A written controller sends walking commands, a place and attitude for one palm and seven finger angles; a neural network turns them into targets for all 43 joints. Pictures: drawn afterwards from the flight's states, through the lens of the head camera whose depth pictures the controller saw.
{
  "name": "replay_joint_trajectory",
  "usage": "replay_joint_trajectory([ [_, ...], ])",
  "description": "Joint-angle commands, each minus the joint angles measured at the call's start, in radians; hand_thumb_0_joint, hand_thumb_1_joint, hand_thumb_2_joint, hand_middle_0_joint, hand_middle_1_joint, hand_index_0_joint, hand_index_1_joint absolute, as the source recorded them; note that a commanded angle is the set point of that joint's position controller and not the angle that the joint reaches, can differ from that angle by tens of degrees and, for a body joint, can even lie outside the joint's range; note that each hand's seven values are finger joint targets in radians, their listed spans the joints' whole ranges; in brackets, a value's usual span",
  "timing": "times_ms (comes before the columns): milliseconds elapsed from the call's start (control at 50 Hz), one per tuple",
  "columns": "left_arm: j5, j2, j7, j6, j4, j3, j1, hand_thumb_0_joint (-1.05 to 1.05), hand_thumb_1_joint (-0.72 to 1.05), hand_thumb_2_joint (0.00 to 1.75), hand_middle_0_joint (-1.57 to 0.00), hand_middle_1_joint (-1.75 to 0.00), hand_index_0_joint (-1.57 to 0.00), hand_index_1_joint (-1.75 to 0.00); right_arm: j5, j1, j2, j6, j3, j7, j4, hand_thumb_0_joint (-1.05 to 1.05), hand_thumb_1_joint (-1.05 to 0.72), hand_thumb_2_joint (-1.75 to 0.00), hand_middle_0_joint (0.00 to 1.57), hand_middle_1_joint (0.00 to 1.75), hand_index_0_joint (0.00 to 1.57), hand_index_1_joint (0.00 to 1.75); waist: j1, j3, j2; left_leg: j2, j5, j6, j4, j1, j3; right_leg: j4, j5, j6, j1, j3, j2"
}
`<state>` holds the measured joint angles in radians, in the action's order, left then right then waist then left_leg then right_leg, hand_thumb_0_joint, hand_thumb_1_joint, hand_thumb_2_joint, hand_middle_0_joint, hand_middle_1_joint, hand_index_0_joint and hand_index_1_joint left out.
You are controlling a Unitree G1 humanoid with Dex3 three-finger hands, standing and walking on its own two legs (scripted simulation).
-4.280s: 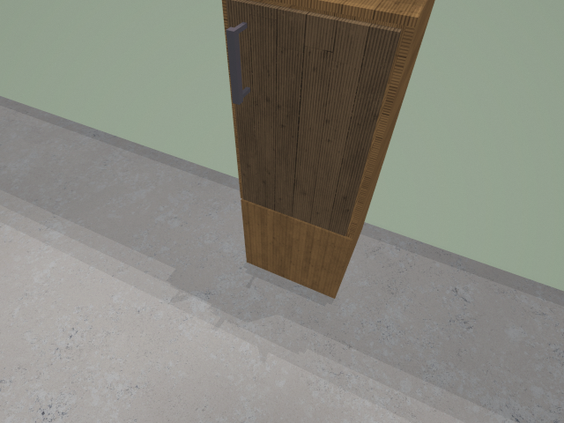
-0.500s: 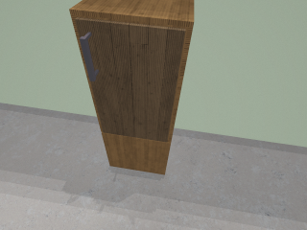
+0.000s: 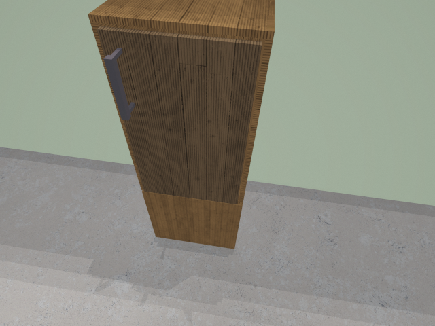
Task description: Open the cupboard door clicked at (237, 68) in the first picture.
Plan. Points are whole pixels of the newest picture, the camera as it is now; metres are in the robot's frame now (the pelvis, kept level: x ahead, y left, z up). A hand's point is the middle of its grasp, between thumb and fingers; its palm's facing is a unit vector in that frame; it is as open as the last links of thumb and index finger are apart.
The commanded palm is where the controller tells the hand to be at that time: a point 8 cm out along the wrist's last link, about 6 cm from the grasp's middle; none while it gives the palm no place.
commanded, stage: shuffle to correct the standing spot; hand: left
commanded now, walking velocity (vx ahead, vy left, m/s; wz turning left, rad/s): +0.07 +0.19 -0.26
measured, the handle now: (122, 85) +0.60 +0.27 +0.13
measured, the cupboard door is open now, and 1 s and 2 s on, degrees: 0 0 0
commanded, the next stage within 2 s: come to a stop and stand still in 0.66 s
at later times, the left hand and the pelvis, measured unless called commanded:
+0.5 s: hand out of the picture +0.05 +0.22 -0.18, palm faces +0.02 -0.97 -0.24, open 7.4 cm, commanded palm none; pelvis +0.03 +0.04 -0.01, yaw -3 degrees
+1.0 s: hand out of the picture +0.08 +0.26 -0.18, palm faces -0.03 -0.98 -0.19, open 7.4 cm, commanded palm none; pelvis +0.03 +0.08 +0.00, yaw -4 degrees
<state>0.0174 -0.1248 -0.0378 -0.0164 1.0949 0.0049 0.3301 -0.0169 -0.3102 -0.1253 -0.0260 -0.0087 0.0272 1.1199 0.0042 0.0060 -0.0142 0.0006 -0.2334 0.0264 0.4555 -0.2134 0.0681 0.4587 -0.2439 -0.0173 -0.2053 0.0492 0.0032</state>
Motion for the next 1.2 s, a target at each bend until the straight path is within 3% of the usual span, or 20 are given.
replay_joint_trajectory([
  [0, 0.001, -0.091, -0.001, -0.013, -0.024, -0.021, 0.088, 0.00, 0.90, 0.90, -0.20, -0.30, -0.20, -0.30, 0.003, -0.064, -0.093, -0.004, 0.018, 0.002, -0.028, 0.00, -0.90, -0.90, 0.20, 0.30, 0.20, 0.30, 0.007, 0.069, 0.006, -0.090, -0.002, 0.010, -0.087, -0.045, -0.084, -0.092, 0.019, -0.043, -0.017, -0.136, 0.111],
  [160, 0.001, -0.142, -0.005, -0.009, -0.050, -0.053, 0.091, 0.00, 0.90, 0.90, -0.20, -0.30, -0.20, -0.30, -0.001, -0.066, -0.092, 0.009, 0.028, -0.005, -0.068, 0.00, -0.90, -0.90, 0.20, 0.30, 0.20, 0.30, 0.011, 0.073, -0.065, -0.051, -0.037, -0.013, 0.006, -0.085, -0.012, -0.128, 0.051, -0.110, 0.001, -0.281, 0.204],
  [260, 0.005, -0.135, -0.010, 0.002, -0.073, -0.064, 0.078, 0.00, 0.90, 0.90, -0.20, -0.30, -0.20, -0.30, -0.001, -0.085, -0.113, 0.005, 0.036, -0.003, -0.087, 0.00, -0.90, -0.90, 0.20, 0.30, 0.20, 0.30, 0.010, 0.059, 0.006, -0.095, 0.106, 0.005, -0.034, -0.010, -0.030, -0.015, 0.172, -0.091, -0.032, -0.204, 0.157],
  [320, 0.010, -0.112, -0.012, 0.009, -0.088, -0.060, 0.060, 0.00, 0.90, 0.90, -0.20, -0.30, -0.20, -0.30, 0.000, -0.099, -0.137, 0.009, 0.043, 0.000, -0.099, 0.00, -0.90, -0.90, 0.20, 0.30, 0.20, 0.30, 0.011, 0.047, 0.070, -0.149, 0.246, 0.051, -0.055, 0.034, -0.073, 0.069, 0.082, -0.054, -0.076, -0.111, 0.096],
  [420, 0.008, -0.123, -0.018, 0.016, -0.100, -0.065, 0.071, 0.00, 0.90, 0.90, -0.20, -0.30, -0.20, -0.30, -0.003, -0.058, -0.155, 0.022, 0.053, 0.001, -0.149, 0.00, -0.90, -0.90, 0.20, 0.30, 0.20, 0.30, 0.032, 0.041, 0.067, -0.154, 0.326, 0.076, -0.029, 0.001, -0.092, 0.128, 0.086, -0.051, -0.071, -0.101, 0.101],
  [520, 0.009, -0.178, -0.029, 0.015, -0.121, -0.083, 0.081, 0.00, 0.90, 0.90, -0.20, -0.30, -0.20, -0.30, -0.006, -0.023, -0.150, 0.033, 0.064, -0.005, -0.200, 0.00, -0.90, -0.90, 0.20, 0.30, 0.20, 0.30, 0.037, -0.010, -0.059, -0.093, 0.287, 0.033, 0.098, -0.066, -0.039, 0.117, 0.293, -0.093, 0.002, -0.214, 0.207],
  [600, 0.012, -0.240, -0.039, 0.021, -0.143, -0.104, 0.069, 0.00, 0.90, 0.90, -0.20, -0.30, -0.20, -0.30, -0.005, 0.017, -0.117, 0.038, 0.064, -0.015, -0.229, 0.00, -0.90, -0.90, 0.20, 0.30, 0.20, 0.30, 0.035, 0.001, -0.171, -0.016, 0.035, -0.017, 0.159, -0.153, 0.006, 0.058, 0.418, -0.152, 0.027, -0.351, 0.343],
  [640, 0.010, -0.230, -0.033, 0.031, -0.172, -0.104, 0.004, 0.00, 0.90, 0.90, -0.20, -0.30, -0.20, -0.30, -0.004, -0.027, -0.125, 0.034, 0.065, -0.018, -0.214, 0.00, -0.90, -0.90, 0.20, 0.30, 0.20, 0.30, -0.004, 0.003, -0.118, -0.048, 0.122, -0.006, 0.026, 0.000, -0.018, 0.131, 0.333, -0.107, -0.104, -0.249, 0.268],
  [660, 0.007, -0.190, -0.027, 0.039, -0.191, -0.099, -0.022, 0.00, 0.90, 0.90, -0.20, -0.30, -0.20, -0.30, -0.011, -0.071, -0.170, 0.031, 0.076, -0.015, -0.203, 0.00, -0.90, -0.90, 0.20, 0.30, 0.20, 0.30, -0.026, -0.013, 0.057, -0.158, 0.358, 0.028, -0.021, 0.133, -0.143, 0.287, 0.154, -0.050, -0.233, -0.116, 0.150],
  [680, 0.005, -0.150, -0.029, 0.046, -0.210, -0.088, -0.066, 0.00, 0.90, 0.90, -0.20, -0.30, -0.20, -0.30, -0.011, -0.114, -0.201, 0.036, 0.082, -0.010, -0.192, 0.00, -0.90, -0.90, 0.20, 0.30, 0.20, 0.30, -0.047, 0.006, 0.233, -0.275, 0.618, 0.070, -0.110, 0.200, -0.266, 0.510, -0.318, 0.006, -0.378, -0.004, 0.039],
  [720, 0.007, -0.150, -0.038, 0.055, -0.190, -0.093, -0.079, 0.00, 0.90, 0.90, -0.20, -0.30, -0.20, -0.30, -0.010, -0.061, -0.177, 0.045, 0.065, 0.000, -0.208, 0.00, -0.90, -0.90, 0.20, 0.30, 0.20, 0.30, -0.030, 0.028, 0.109, -0.277, 0.551, 0.079, -0.132, 0.088, -0.225, 0.735, -0.300, -0.002, -0.378, -0.079, 0.061],
  [780, 0.011, -0.120, -0.020, 0.057, -0.157, -0.087, -0.039, 0.00, 0.90, 0.90, -0.20, -0.30, -0.20, -0.30, -0.015, 0.005, -0.139, 0.028, 0.050, 0.000, -0.231, 0.00, -0.90, -0.90, 0.20, 0.30, 0.20, 0.30, 0.002, 0.037, 0.040, -0.222, 0.366, 0.124, -0.174, 0.037, -0.174, 0.763, -0.166, 0.013, -0.352, -0.059, 0.076],
  [840, 0.014, -0.093, -0.001, 0.051, -0.141, -0.074, -0.036, 0.00, 0.90, 0.90, -0.20, -0.30, -0.20, -0.30, -0.012, -0.061, -0.128, -0.004, 0.048, 0.013, -0.179, 0.00, -0.90, -0.90, 0.20, 0.30, 0.20, 0.30, -0.012, 0.013, 0.008, -0.239, 0.376, 0.068, -0.214, 0.161, -0.217, 0.674, -0.117, 0.026, -0.375, -0.073, 0.070],
  [900, 0.010, -0.092, 0.006, 0.044, -0.121, -0.066, -0.040, 0.00, 0.90, 0.90, -0.20, -0.30, -0.20, -0.30, -0.009, -0.112, -0.122, -0.022, 0.043, 0.026, -0.126, 0.00, -0.90, -0.90, 0.20, 0.30, 0.20, 0.30, -0.024, -0.010, 0.027, -0.252, 0.512, 0.040, -0.213, 0.289, -0.207, 0.579, -0.123, 0.028, -0.376, -0.066, 0.060],
  [960, 0.006, -0.083, 0.006, 0.049, -0.102, -0.061, -0.047, 0.00, 0.90, 0.90, -0.20, -0.30, -0.20, -0.30, -0.007, -0.131, -0.116, -0.023, 0.034, 0.032, -0.086, 0.00, -0.90, -0.90, 0.20, 0.30, 0.20, 0.30, -0.024, 0.021, 0.046, -0.253, 0.484, 0.028, -0.232, 0.261, -0.188, 0.552, -0.113, 0.026, -0.345, -0.074, 0.054],
  [1060, 0.005, -0.065, 0.005, 0.053, -0.082, -0.051, -0.061, 0.00, 0.90, 0.90, -0.20, -0.30, -0.20, -0.30, -0.006, -0.148, -0.096, -0.021, 0.025, 0.034, -0.034, 0.00, -0.90, -0.90, 0.20, 0.30, 0.20, 0.30, -0.020, 0.065, 0.075, -0.245, 0.370, 0.066, -0.252, 0.189, -0.175, 0.455, -0.101, 0.025, -0.294, -0.068, 0.066],
  [1080, 0.004, -0.113, -0.020, 0.025, 0.005, -0.031, -0.009, 0.00, 0.90, 0.90, -0.20, -0.30, -0.20, -0.30, -0.007, -0.065, -0.198, -0.021, 0.025, -0.005, -0.075, 0.00, -0.90, -0.90, 0.20, 0.30, 0.20, 0.30, -0.014, 0.074, 0.065, -0.256, 0.535, 0.108, -0.146, 0.070, -0.164, 0.479, -0.133, 0.010, -0.266, -0.047, 0.094],
  [1100, 0.008, -0.137, -0.018, 0.016, -0.022, -0.037, 0.018, 0.00, 0.90, 0.90, -0.20, -0.30, -0.20, -0.30, -0.011, 0.005, -0.196, -0.022, 0.029, -0.019, -0.119, 0.00, -0.90, -0.90, 0.20, 0.30, 0.20, 0.30, 0.030, 0.101, 0.115, -0.234, 0.498, 0.117, -0.131, 0.038, -0.127, 0.376, -0.157, 0.003, -0.216, -0.029, 0.089],
  [1120, 0.010, -0.096, -0.012, 0.015, -0.068, -0.009, -0.029, 0.00, 0.90, 0.90, -0.20, -0.30, -0.20, -0.30, -0.013, -0.061, -0.133, -0.016, 0.013, -0.017, -0.116, 0.00, -0.90, -0.90, 0.20, 0.30, 0.20, 0.30, 0.001, 0.037, 0.095, -0.202, 0.309, 0.086, -0.134, 0.002, -0.121, 0.282, -0.227, -0.004, -0.126, 0.025, 0.045],
  [1180, -0.005, -0.067, -0.013, 0.006, -0.044, -0.002, 0.010, 0.00, 0.90, 0.90, -0.20, -0.30, -0.20, -0.30, 0.001, -0.112, -0.110, -0.005, 0.007, 0.002, -0.084, 0.00, -0.90, -0.90, 0.20, 0.30, 0.20, 0.30, -0.007, -0.032, 0.148, -0.168, 0.309, 0.006, -0.081, 0.013, -0.105, 0.115, -0.032, -0.020, -0.015, -0.001, 0.041],
])
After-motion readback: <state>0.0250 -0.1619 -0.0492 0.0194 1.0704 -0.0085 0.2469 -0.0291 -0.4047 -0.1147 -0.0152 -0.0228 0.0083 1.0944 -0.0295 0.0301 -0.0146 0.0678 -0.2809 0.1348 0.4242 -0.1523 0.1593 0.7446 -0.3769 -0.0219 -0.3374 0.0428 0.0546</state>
